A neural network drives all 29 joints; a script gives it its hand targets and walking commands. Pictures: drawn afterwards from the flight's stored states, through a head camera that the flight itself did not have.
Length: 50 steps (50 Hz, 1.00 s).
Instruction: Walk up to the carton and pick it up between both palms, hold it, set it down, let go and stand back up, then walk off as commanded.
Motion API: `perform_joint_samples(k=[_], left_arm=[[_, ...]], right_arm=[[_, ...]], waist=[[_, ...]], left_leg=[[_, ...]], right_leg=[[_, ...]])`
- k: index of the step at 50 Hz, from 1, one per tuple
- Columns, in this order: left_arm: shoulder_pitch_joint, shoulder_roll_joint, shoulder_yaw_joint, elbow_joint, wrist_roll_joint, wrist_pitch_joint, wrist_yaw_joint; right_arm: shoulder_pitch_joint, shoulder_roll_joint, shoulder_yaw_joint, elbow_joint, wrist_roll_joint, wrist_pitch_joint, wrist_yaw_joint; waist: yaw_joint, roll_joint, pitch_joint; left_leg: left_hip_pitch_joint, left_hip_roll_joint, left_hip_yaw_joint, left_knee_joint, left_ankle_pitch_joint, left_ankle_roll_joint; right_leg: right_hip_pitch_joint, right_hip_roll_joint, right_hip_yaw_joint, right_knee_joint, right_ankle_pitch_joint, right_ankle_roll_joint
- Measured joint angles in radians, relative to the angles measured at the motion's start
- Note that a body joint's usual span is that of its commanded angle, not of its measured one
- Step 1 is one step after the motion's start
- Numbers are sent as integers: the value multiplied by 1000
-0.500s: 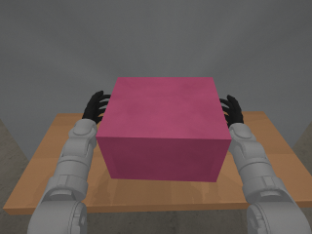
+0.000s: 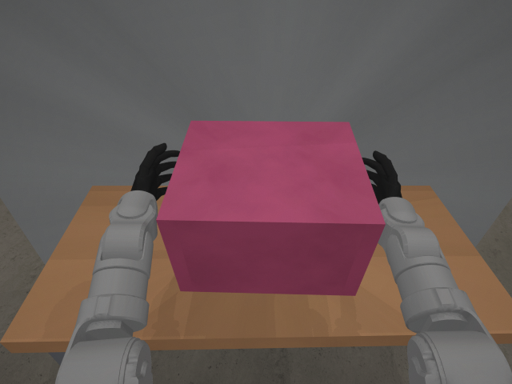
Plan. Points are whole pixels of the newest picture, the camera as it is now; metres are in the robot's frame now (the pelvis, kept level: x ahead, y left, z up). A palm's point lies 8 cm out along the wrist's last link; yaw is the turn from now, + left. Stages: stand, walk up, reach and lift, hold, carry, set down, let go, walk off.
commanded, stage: reach and lift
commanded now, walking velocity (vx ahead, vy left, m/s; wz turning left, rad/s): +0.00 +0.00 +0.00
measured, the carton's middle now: (268, 203) +0.40 -0.02 +0.12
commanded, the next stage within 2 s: hold in 0.54 s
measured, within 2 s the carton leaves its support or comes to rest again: neither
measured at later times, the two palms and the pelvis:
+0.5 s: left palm (139, 193) +0.37 +0.18 +0.17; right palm (385, 194) +0.37 -0.20 +0.17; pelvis +0.00 +0.00 +0.00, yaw +0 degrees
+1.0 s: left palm (131, 189) +0.36 +0.18 +0.19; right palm (388, 190) +0.36 -0.20 +0.18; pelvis -0.01 +0.00 +0.00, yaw +0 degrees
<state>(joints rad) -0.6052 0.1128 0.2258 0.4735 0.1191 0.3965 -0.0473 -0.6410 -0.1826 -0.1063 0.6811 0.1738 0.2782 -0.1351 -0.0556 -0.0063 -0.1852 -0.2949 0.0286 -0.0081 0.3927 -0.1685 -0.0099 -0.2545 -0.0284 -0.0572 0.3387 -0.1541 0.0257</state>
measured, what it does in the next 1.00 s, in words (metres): stands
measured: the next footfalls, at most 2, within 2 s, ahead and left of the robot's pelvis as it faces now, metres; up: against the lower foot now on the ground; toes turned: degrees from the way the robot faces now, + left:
none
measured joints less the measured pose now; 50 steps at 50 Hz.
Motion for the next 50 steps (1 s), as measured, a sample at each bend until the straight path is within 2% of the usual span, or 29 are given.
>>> perform_joint_samples(k=[4, 10, 15, 29, 42, 50], left_arm=[[9, -2, 0, -23, 8, 27, -5], [44, -5, 6, -107, 3, 43, -3], [43, -13, 17, -112, 21, 71, -16], [30, -15, 21, -126, 8, 110, -7], [31, -15, 21, -213, 8, 177, -6], [32, -23, 30, -232, 36, 222, -24]], right_arm=[[0, 0, 0, -6, 5, 19, 1], [2, 0, 6, -74, 15, 46, -1], [2, 0, 6, -75, 15, 69, -2], [2, -1, 6, -72, 13, 74, 2], [2, -6, 6, -123, 35, 104, 0], [2, -7, 7, -136, 42, 145, -3]], waist=[[0, 0, 1], [0, -2, 3], [0, -7, 7], [0, -8, 11], [0, -8, 11], [0, -8, 12]], left_leg=[[4, 0, 0, -1, -2, 0], [10, 0, 0, -1, -2, 0], [21, 0, 0, -2, -2, 0], [21, 0, 0, -4, 1, 0], [28, 0, 0, -4, 2, -1], [42, 0, 0, -4, 4, -1]], right_leg=[[5, 0, 0, -4, 0, 0], [13, 0, 0, -8, 1, 0], [24, 0, 0, -10, 3, 0], [24, 0, 1, -10, 5, 0], [32, 1, 1, -11, 7, 0], [47, 1, 2, -16, 11, 0]])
